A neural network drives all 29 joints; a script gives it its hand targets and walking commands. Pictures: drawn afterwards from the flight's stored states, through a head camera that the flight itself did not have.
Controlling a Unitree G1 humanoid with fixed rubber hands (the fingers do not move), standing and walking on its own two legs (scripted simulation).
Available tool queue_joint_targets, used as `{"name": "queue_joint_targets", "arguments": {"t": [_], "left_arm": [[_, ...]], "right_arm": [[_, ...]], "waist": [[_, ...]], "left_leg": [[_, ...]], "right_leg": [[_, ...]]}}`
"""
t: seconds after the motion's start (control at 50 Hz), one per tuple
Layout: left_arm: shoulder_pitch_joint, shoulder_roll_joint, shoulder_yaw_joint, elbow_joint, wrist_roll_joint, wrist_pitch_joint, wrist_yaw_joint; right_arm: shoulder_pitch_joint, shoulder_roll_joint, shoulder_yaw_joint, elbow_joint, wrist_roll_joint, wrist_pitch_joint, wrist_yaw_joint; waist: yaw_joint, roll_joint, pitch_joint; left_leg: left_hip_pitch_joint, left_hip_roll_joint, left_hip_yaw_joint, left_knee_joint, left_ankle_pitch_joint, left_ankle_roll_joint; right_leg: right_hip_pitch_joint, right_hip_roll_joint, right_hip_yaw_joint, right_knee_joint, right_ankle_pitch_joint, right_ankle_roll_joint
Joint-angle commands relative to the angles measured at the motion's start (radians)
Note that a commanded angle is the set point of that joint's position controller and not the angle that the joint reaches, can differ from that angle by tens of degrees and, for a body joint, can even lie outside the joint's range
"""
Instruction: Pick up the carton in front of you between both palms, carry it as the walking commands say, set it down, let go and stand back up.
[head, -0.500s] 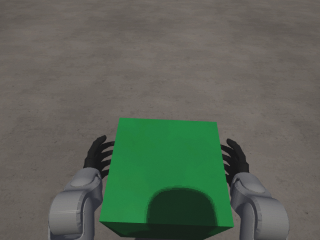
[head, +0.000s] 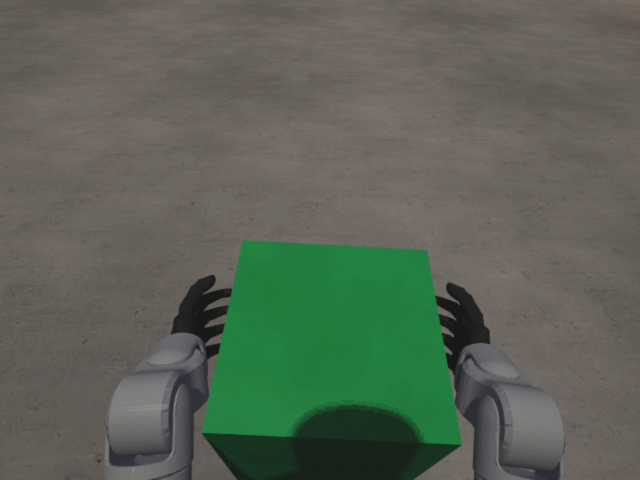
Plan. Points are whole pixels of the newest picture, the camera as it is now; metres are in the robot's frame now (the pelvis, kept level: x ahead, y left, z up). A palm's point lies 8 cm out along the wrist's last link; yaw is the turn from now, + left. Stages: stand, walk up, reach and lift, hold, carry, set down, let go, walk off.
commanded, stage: carry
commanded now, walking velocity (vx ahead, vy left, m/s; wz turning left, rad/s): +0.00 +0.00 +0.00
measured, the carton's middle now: (326, 373) +0.25 +0.00 +0.04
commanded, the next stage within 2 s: hold in 1.26 s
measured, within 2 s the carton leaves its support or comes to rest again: neither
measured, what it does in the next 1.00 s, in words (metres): stands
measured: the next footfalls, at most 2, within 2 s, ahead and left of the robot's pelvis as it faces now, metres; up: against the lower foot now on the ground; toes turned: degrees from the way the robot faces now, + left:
none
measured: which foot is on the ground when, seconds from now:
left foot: down 0.00-1.00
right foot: down 0.00-1.00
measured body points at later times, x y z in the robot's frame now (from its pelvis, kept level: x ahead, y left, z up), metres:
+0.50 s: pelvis +0.00 -0.01 +0.00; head -0.02 +0.00 +0.45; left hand +0.25 +0.15 +0.07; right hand +0.25 -0.16 +0.07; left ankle -0.02 +0.10 -0.74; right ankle -0.06 -0.11 -0.74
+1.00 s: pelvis -0.04 -0.01 +0.00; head -0.05 +0.00 +0.45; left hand +0.26 +0.14 +0.02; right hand +0.26 -0.16 +0.03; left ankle -0.02 +0.10 -0.74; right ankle -0.06 -0.11 -0.74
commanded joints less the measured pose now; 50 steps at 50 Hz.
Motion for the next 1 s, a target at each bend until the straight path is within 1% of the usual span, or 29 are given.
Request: {"name": "queue_joint_targets", "arguments": {"t": [0.0, 0.02, 0.04, 0.08, 0.1, 0.12, 0.14, 0.16, 0.22, 0.26, 0.3, 0.32, 0.34, 0.36, 0.4, 0.46, 0.48, 0.52, 0.56, 0.58, 0.64, 0.7, 0.74, 0.78, 0.8, 0.86, 0.88, 0.96, 0.98], "left_arm": [[-0.373, -0.802, -0.653, -0.035, -0.324, 0.016, -0.181], [-0.374, -0.8, -0.646, -0.034, -0.313, 0.015, -0.18], [-0.398, -0.822, -0.657, -0.061, -0.338, 0.011, -0.185], [-0.416, -0.857, -0.683, -0.066, -0.342, 0.0, -0.187], [-0.394, -0.848, -0.677, -0.08, -0.332, -0.003, -0.184], [-0.42, -0.838, -0.681, -0.11, -0.34, -0.008, -0.182], [-0.422, -0.837, -0.7, -0.119, -0.354, -0.007, -0.181], [-0.402, -0.846, -0.685, -0.095, -0.339, -0.009, -0.18], [-0.353, -0.839, -0.675, -0.079, -0.33, -0.01, -0.184], [-0.341, -0.829, -0.681, -0.085, -0.328, -0.018, -0.192], [-0.337, -0.822, -0.683, -0.044, -0.298, -0.032, -0.199], [-0.345, -0.808, -0.693, -0.05, -0.295, -0.04, -0.201], [-0.347, -0.83, -0.693, -0.045, -0.312, -0.05, -0.208], [-0.351, -0.802, -0.677, -0.021, -0.293, -0.058, -0.213], [-0.359, -0.772, -0.661, 0.033, -0.26, -0.083, -0.214], [-0.365, -0.742, -0.637, 0.086, -0.244, -0.129, -0.215], [-0.378, -0.71, -0.616, 0.099, -0.225, -0.144, -0.214], [-0.381, -0.705, -0.618, 0.108, -0.214, -0.173, -0.217], [-0.395, -0.707, -0.605, 0.145, -0.196, -0.203, -0.221], [-0.373, -0.681, -0.566, 0.189, -0.175, -0.217, -0.219], [-0.433, -0.663, -0.556, 0.213, -0.171, -0.273, -0.226], [-0.414, -0.653, -0.52, 0.28, -0.119, -0.336, -0.233], [-0.414, -0.633, -0.483, 0.335, -0.089, -0.378, -0.232], [-0.459, -0.67, -0.462, 0.378, -0.088, -0.425, -0.239], [-0.481, -0.677, -0.464, 0.408, -0.091, -0.448, -0.248], [-0.522, -0.664, -0.419, 0.481, -0.063, -0.509, -0.253], [-0.515, -0.666, -0.395, 0.522, -0.036, -0.526, -0.253], [-0.555, -0.749, -0.43, 0.549, -0.048, -0.578, -0.274], [-0.539, -0.771, -0.444, 0.554, -0.054, -0.581, -0.276]], "right_arm": [[-0.347, 0.823, 0.653, -0.024, 0.305, 0.022, 0.15], [-0.357, 0.837, 0.649, -0.012, 0.303, 0.021, 0.149], [-0.359, 0.861, 0.652, -0.02, 0.316, 0.016, 0.152], [-0.39, 0.869, 0.676, -0.069, 0.313, 0.001, 0.155], [-0.382, 0.857, 0.673, -0.075, 0.314, 0.0, 0.153], [-0.387, 0.899, 0.672, -0.051, 0.324, -0.005, 0.151], [-0.344, 0.867, 0.657, -0.055, 0.315, -0.004, 0.151], [-0.37, 0.864, 0.666, -0.076, 0.311, -0.006, 0.148], [-0.349, 0.862, 0.679, -0.081, 0.319, -0.004, 0.151], [-0.306, 0.863, 0.687, -0.063, 0.3, -0.012, 0.161], [-0.329, 0.846, 0.686, -0.051, 0.286, -0.027, 0.171], [-0.307, 0.836, 0.67, -0.011, 0.279, -0.032, 0.179], [-0.323, 0.829, 0.689, -0.055, 0.285, -0.043, 0.185], [-0.323, 0.822, 0.681, -0.005, 0.268, -0.047, 0.189], [-0.352, 0.787, 0.65, 0.026, 0.248, -0.077, 0.195], [-0.348, 0.76, 0.638, 0.08, 0.236, -0.122, 0.199], [-0.356, 0.752, 0.625, 0.101, 0.216, -0.136, 0.201], [-0.353, 0.725, 0.608, 0.111, 0.203, -0.166, 0.201], [-0.358, 0.718, 0.573, 0.156, 0.175, -0.193, 0.203], [-0.352, 0.716, 0.57, 0.196, 0.16, -0.204, 0.202], [-0.347, 0.694, 0.517, 0.258, 0.126, -0.254, 0.201], [-0.373, 0.705, 0.497, 0.308, 0.107, -0.322, 0.209], [-0.382, 0.678, 0.456, 0.352, 0.078, -0.368, 0.213], [-0.425, 0.682, 0.454, 0.403, 0.071, -0.407, 0.217], [-0.442, 0.722, 0.45, 0.407, 0.077, -0.437, 0.225], [-0.48, 0.707, 0.407, 0.495, 0.05, -0.492, 0.23], [-0.473, 0.693, 0.38, 0.543, 0.025, -0.509, 0.231], [-0.514, 0.8, 0.41, 0.576, 0.044, -0.563, 0.252], [-0.55, 0.781, 0.442, 0.523, 0.059, -0.576, 0.259]], "waist": [[0.001, -0.019, -0.153], [0.001, 0.004, -0.151], [0.005, -0.027, -0.16], [0.006, -0.023, -0.183], [0.007, -0.007, -0.189], [0.005, 0.025, -0.211], [0.004, 0.02, -0.216], [0.005, 0.028, -0.204], [0.006, -0.036, -0.166], [0.001, -0.022, -0.205], [0.002, 0.021, -0.194], [0.007, 0.025, -0.184], [0.009, 0.003, -0.187], [0.007, -0.014, -0.166], [0.006, 0.029, -0.123], [0.006, 0.005, -0.147], [0.006, -0.035, -0.13], [0.009, 0.023, -0.107], [0.007, 0.038, -0.098], [0.006, -0.013, -0.101], [0.007, -0.021, -0.078], [0.005, 0.029, -0.131], [0.011, -0.024, -0.134], [0.006, 0.008, -0.127], [0.006, -0.023, -0.128], [0.004, 0.02, -0.137], [0.004, -0.021, -0.128], [0.005, -0.004, -0.159], [0.003, 0.022, -0.18]], "left_leg": [[0.109, 0.111, -0.093, 0.019, 0.489, -0.028], [0.11, 0.111, -0.102, 0.022, 0.475, -0.024], [0.118, 0.113, -0.093, 0.03, 0.536, -0.019], [0.133, 0.108, -0.092, 0.025, 0.484, -0.019], [0.136, 0.108, -0.096, 0.013, 0.49, -0.024], [0.139, 0.111, -0.091, 0.041, 0.547, -0.017], [0.152, 0.117, -0.105, 0.025, 0.514, -0.012], [0.148, 0.123, -0.105, 0.034, 0.583, -0.008], [0.101, 0.113, -0.102, 0.016, 0.478, -0.015], [0.141, 0.107, -0.102, 0.034, 0.445, -0.012], [0.14, 0.11, -0.094, 0.035, 0.538, -0.023], [0.131, 0.113, -0.108, 0.017, 0.521, -0.017], [0.145, 0.12, -0.11, 0.014, 0.532, -0.013], [0.114, 0.12, -0.106, 0.014, 0.48, -0.009], [0.112, 0.117, -0.111, -0.021, 0.409, -0.012], [0.106, 0.114, -0.12, -0.014, 0.364, -0.004], [0.101, 0.119, -0.128, -0.034, 0.332, 0.003], [0.085, 0.117, -0.12, -0.041, 0.327, -0.001], [0.09, 0.118, -0.131, -0.064, 0.284, -0.003], [0.107, 0.119, -0.134, -0.078, 0.269, -0.01], [0.058, 0.12, -0.133, -0.073, 0.213, 0.004], [0.082, 0.124, -0.135, -0.061, 0.248, 0.001], [0.061, 0.121, -0.133, -0.069, 0.261, 0.003], [0.084, 0.124, -0.125, -0.061, 0.23, -0.005], [0.069, 0.118, -0.126, -0.064, 0.189, -0.006], [0.099, 0.121, -0.131, -0.071, 0.232, -0.005], [0.078, 0.117, -0.133, -0.067, 0.197, -0.002], [0.086, 0.12, -0.132, -0.063, 0.242, -0.006], [0.092, 0.116, -0.126, -0.052, 0.245, -0.006]], "right_leg": [[0.066, -0.137, 0.078, 0.007, 0.711, -0.013], [0.046, -0.129, 0.083, 0.006, 0.673, -0.012], [0.049, -0.12, 0.066, 0.013, 0.716, -0.01], [0.061, -0.123, 0.074, 0.013, 0.644, -0.013], [0.059, -0.117, 0.077, 0.025, 0.603, -0.014], [0.076, -0.11, 0.062, 0.028, 0.653, -0.012], [0.072, -0.121, 0.075, 0.025, 0.593, -0.016], [0.056, -0.109, 0.076, 0.026, 0.586, -0.024], [0.074, -0.117, 0.066, 0.015, 0.609, -0.009], [0.068, -0.116, 0.072, 0.016, 0.608, -0.017], [0.064, -0.102, 0.068, 0.036, 0.609, -0.016], [0.052, -0.103, 0.059, 0.028, 0.538, -0.015], [0.058, -0.102, 0.064, 0.016, 0.512, -0.017], [0.047, -0.105, 0.066, 0.002, 0.512, -0.018], [0.025, -0.114, 0.079, -0.016, 0.464, -0.018], [0.06, -0.112, 0.081, -0.026, 0.451, -0.026], [0.021, -0.114, 0.092, -0.034, 0.401, -0.029], [0.023, -0.108, 0.09, -0.057, 0.382, -0.029], [-0.016, -0.109, 0.09, -0.063, 0.298, -0.029], [-0.029, -0.098, 0.084, -0.062, 0.263, -0.026], [-0.012, -0.104, 0.094, -0.081, 0.25, -0.027], [0.012, -0.109, 0.099, -0.068, 0.295, -0.045], [0.024, -0.101, 0.082, -0.07, 0.255, -0.037], [-0.02, -0.102, 0.09, -0.085, 0.253, -0.037], [-0.02, -0.103, 0.097, -0.085, 0.241, -0.034], [-0.039, -0.102, 0.098, -0.069, 0.233, -0.04], [-0.034, -0.097, 0.093, -0.081, 0.218, -0.03], [-0.019, -0.094, 0.089, -0.056, 0.237, -0.042], [-0.003, -0.096, 0.1, -0.051, 0.254, -0.042]]}}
